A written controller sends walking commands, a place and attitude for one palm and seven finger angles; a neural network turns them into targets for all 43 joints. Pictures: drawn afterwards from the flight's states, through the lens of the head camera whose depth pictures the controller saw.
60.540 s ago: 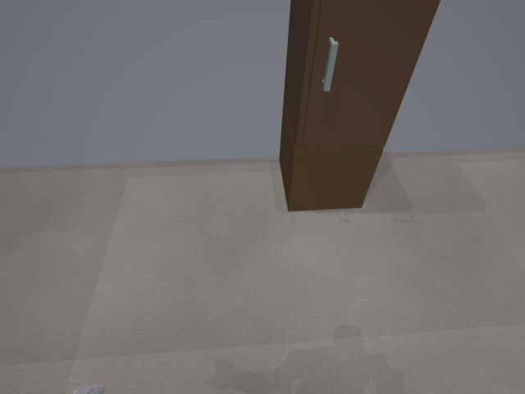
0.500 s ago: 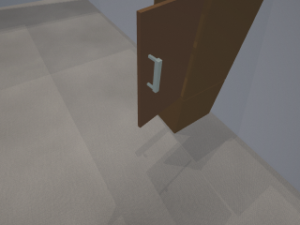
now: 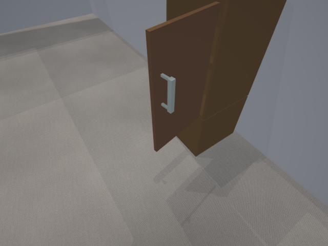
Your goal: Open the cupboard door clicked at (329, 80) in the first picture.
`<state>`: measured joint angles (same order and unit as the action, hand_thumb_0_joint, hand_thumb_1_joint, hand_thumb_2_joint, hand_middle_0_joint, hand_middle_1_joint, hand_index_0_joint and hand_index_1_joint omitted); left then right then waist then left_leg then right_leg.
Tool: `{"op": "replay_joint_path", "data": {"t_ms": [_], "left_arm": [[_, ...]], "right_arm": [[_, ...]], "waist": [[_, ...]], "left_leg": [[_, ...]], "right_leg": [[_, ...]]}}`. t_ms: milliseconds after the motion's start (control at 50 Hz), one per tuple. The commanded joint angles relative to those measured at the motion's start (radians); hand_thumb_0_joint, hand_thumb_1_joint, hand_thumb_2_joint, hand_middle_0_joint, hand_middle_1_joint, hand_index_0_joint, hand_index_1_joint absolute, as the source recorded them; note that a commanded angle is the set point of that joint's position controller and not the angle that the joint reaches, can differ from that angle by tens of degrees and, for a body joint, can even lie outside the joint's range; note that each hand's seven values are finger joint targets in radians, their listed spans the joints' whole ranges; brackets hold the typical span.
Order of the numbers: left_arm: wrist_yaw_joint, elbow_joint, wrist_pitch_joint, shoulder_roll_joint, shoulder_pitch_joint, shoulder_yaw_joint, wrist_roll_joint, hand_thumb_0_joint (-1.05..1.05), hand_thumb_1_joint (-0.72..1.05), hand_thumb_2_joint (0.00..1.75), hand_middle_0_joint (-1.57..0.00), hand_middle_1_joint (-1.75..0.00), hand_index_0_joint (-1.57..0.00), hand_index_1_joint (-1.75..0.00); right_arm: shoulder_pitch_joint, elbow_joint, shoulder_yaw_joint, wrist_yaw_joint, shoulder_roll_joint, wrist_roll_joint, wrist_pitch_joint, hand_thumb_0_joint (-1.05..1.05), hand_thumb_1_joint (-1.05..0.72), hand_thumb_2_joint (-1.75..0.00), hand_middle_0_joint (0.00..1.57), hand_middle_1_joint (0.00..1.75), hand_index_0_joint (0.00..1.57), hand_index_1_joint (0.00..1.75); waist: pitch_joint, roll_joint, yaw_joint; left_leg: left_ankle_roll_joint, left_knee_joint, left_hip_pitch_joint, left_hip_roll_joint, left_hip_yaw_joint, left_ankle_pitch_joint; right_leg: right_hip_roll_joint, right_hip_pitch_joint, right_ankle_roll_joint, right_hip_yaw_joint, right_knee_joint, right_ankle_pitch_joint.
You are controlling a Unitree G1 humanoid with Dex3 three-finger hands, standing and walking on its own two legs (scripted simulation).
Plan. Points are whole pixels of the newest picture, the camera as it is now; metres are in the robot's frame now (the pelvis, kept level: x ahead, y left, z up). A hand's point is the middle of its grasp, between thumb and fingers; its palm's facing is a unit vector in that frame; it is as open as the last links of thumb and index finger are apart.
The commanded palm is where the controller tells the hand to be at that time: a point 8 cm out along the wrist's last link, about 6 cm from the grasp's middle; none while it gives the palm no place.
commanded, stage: let the arm hang, fingers relaxed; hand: left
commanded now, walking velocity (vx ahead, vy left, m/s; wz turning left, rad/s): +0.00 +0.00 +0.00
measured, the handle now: (167, 93) +0.61 +0.03 +0.01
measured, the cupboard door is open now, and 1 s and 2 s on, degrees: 100 100 100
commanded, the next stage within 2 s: look to check the result in 0.18 s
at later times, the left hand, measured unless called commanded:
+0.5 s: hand out of the picture +0.09 +0.23 -0.16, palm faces -0.01 -0.94 -0.33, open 7.4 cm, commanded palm none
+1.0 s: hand out of the picture +0.11 +0.21 -0.16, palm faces -0.02 -0.95 -0.32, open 7.4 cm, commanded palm none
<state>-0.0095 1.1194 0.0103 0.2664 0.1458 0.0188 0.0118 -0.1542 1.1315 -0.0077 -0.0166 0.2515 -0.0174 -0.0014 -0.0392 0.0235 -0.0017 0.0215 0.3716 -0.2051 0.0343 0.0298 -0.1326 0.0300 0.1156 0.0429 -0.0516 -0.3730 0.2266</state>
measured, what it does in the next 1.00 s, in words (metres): stands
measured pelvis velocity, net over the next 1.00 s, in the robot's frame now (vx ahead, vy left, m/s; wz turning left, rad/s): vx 0.05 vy -0.02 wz -0.02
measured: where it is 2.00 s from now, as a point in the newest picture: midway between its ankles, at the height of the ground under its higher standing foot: outside the picture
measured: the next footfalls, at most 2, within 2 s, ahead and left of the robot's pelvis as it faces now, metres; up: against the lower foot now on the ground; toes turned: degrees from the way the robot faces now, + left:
none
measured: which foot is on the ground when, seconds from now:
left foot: down 0.00-1.00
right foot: down 0.00-1.00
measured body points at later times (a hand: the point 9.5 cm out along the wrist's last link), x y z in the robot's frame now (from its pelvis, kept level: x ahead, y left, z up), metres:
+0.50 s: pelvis +0.03 -0.01 +0.00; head +0.05 -0.02 +0.45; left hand +0.09 +0.28 -0.13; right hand +0.09 -0.29 -0.15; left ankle +0.04 +0.10 -0.74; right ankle -0.01 -0.09 -0.74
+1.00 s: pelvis +0.05 -0.02 +0.00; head +0.06 -0.03 +0.45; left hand +0.11 +0.26 -0.13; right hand +0.11 -0.30 -0.15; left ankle +0.04 +0.10 -0.74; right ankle -0.01 -0.09 -0.74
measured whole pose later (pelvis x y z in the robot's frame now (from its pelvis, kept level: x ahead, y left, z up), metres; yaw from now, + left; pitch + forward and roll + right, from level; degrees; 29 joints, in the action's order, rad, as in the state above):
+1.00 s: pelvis +0.05 -0.02 +0.00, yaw -1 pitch -1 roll +1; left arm -0.02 1.12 0.01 0.28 0.14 0.02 0.01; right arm -0.12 1.13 0.00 -0.02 0.30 -0.01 0.00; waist -0.05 0.01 0.00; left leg 0.00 0.31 -0.12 0.02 0.01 -0.17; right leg 0.05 0.03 0.06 -0.03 -0.29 0.25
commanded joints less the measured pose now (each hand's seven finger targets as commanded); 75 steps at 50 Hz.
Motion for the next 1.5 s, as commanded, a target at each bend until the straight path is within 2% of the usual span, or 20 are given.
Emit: {"op": "replay_joint_path", "data": {"t_ms": [0,280,360,480,760,980,1040,1080,1200,1420,1480], "left_arm": [[-0.010,-0.038,0.019,0.187,-0.001,0.027,-0.002,0.00,0.90,0.90,-0.20,-0.30,-0.20,-0.30],[-0.011,-0.044,0.025,0.215,-0.041,0.031,-0.005,0.00,0.90,0.90,-0.20,-0.30,-0.20,-0.30],[-0.013,-0.039,0.024,0.221,-0.040,0.028,-0.005,0.00,0.90,0.90,-0.20,-0.30,-0.20,-0.30],[-0.015,-0.033,0.024,0.220,-0.029,0.027,-0.007,0.00,0.90,0.90,-0.20,-0.30,-0.20,-0.30],[-0.021,-0.033,0.026,0.219,-0.016,0.029,-0.005,0.00,0.90,0.90,-0.20,-0.30,-0.20,-0.30],[-0.022,-0.041,0.025,0.212,-0.012,0.030,-0.006,0.00,0.90,0.90,-0.20,-0.30,-0.20,-0.30],[-0.021,-0.042,0.025,0.213,-0.006,0.032,-0.005,0.00,0.90,0.90,-0.20,-0.30,-0.20,-0.30],[-0.021,-0.043,0.024,0.210,-0.012,0.030,-0.007,0.00,0.90,0.90,-0.20,-0.30,-0.20,-0.30],[-0.022,-0.043,0.025,0.215,-0.009,0.030,-0.008,0.00,0.90,0.90,-0.20,-0.30,-0.20,-0.30],[-0.020,-0.038,0.023,0.206,-0.002,0.027,-0.009,0.00,0.90,0.90,-0.20,-0.30,-0.20,-0.30],[-0.021,-0.036,0.023,0.207,-0.002,0.027,-0.009,0.00,0.90,0.90,-0.20,-0.30,-0.20,-0.30]], "right_arm": [[0.014,-0.046,-0.027,-0.005,0.181,-0.003,0.019,0.00,-0.90,-0.90,0.20,0.30,0.20,0.30],[0.048,-0.052,-0.025,-0.008,0.224,0.000,0.024,0.00,-0.90,-0.90,0.20,0.30,0.20,0.30],[0.054,-0.049,-0.024,-0.009,0.225,0.002,0.021,0.00,-0.90,-0.90,0.20,0.30,0.20,0.30],[0.051,-0.049,-0.024,-0.011,0.232,0.002,0.021,0.00,-0.90,-0.90,0.20,0.30,0.20,0.30],[0.050,-0.046,-0.025,-0.014,0.222,0.004,0.020,0.00,-0.90,-0.90,0.20,0.30,0.20,0.30],[0.040,-0.047,-0.023,-0.016,0.216,0.003,0.020,0.00,-0.90,-0.90,0.20,0.30,0.20,0.30],[0.038,-0.050,-0.023,-0.017,0.215,0.004,0.019,0.00,-0.90,-0.90,0.20,0.30,0.20,0.30],[0.036,-0.046,-0.024,-0.016,0.212,0.003,0.018,0.00,-0.90,-0.90,0.20,0.30,0.20,0.30],[0.026,-0.046,-0.023,-0.018,0.215,0.004,0.019,0.00,-0.90,-0.90,0.20,0.30,0.20,0.30],[0.020,-0.041,-0.021,-0.019,0.210,0.004,0.016,0.00,-0.90,-0.90,0.20,0.30,0.20,0.30],[0.013,-0.040,-0.021,-0.020,0.210,0.003,0.016,0.00,-0.90,-0.90,0.20,0.30,0.20,0.30]], "waist": [[0.007,-0.008,0.000],[0.076,-0.010,0.004],[0.058,-0.012,0.005],[0.081,-0.019,0.006],[0.068,-0.026,0.007],[0.060,-0.022,0.005],[0.047,-0.041,0.001],[0.045,-0.024,0.005],[0.068,-0.031,0.006],[0.037,-0.017,0.006],[0.043,-0.037,0.007]], "left_leg": [[0.019,-0.068,0.022,-0.130,0.124,0.064],[0.014,-0.066,0.098,-0.142,0.115,0.187],[0.012,-0.065,0.108,-0.142,0.106,0.192],[0.014,-0.062,0.132,-0.145,0.103,0.213],[0.011,-0.056,0.142,-0.145,0.087,0.238],[0.007,-0.056,0.140,-0.145,0.078,0.235],[0.007,-0.055,0.136,-0.143,0.075,0.219],[0.005,-0.059,0.132,-0.144,0.076,0.212],[0.005,-0.054,0.143,-0.146,0.072,0.224],[0.003,-0.062,0.136,-0.147,0.072,0.193],[0.003,-0.059,0.137,-0.147,0.071,0.195]], "right_leg": [[-0.150,0.026,0.023,0.131,0.101,-0.031],[-0.161,-0.043,0.014,0.126,0.103,-0.196],[-0.162,-0.037,0.012,0.126,0.109,-0.218],[-0.162,-0.051,0.014,0.130,0.108,-0.249],[-0.164,-0.062,0.009,0.131,0.107,-0.328],[-0.163,-0.070,0.006,0.135,0.111,-0.347],[-0.160,-0.063,0.002,0.131,0.118,-0.337],[-0.162,-0.065,0.005,0.135,0.116,-0.331],[-0.161,-0.080,0.004,0.136,0.112,-0.360],[-0.156,-0.056,0.007,0.142,0.125,-0.306],[-0.156,-0.060,0.003,0.139,0.125,-0.320]]}}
